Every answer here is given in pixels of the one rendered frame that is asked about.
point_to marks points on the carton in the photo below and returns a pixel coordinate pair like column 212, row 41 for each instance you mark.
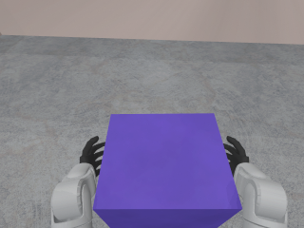
column 165, row 170

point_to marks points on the robot left hand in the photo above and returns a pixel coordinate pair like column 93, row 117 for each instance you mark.
column 88, row 155

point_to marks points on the right robot forearm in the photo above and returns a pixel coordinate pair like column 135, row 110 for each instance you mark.
column 265, row 202

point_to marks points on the robot right hand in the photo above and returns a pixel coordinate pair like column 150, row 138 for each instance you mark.
column 238, row 153

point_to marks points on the left robot forearm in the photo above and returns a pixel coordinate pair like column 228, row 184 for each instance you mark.
column 70, row 204

